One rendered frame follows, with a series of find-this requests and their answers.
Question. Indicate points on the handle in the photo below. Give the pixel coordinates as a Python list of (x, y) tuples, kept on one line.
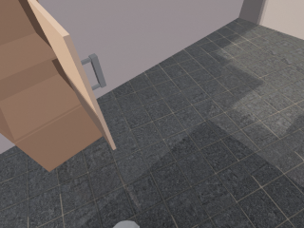
[(93, 59)]

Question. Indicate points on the cupboard door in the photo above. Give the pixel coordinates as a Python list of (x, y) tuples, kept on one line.
[(70, 62)]

